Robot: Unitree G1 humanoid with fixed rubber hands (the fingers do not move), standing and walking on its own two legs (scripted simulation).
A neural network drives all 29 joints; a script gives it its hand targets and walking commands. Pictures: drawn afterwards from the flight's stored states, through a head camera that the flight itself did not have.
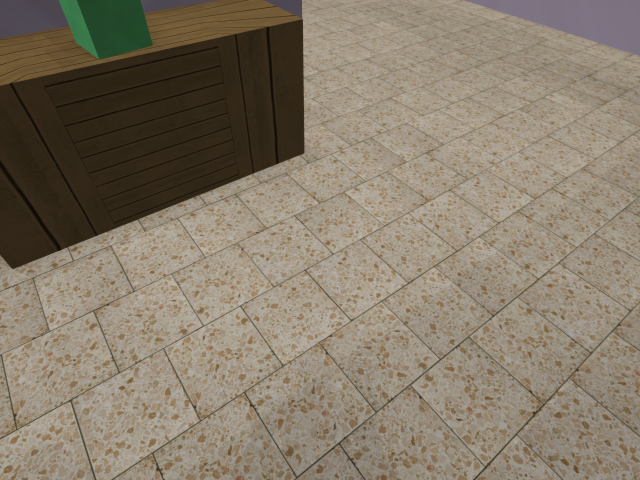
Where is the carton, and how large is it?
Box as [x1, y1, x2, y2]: [59, 0, 152, 59]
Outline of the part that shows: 59,0 76,42 99,59 152,45 139,0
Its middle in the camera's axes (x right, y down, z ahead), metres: -0.77 -0.83 +1.37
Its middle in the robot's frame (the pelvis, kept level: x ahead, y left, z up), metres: +1.60 +0.77 +0.03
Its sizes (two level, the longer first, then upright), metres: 0.210 0.200 0.250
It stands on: a pedestal, 0.68 m high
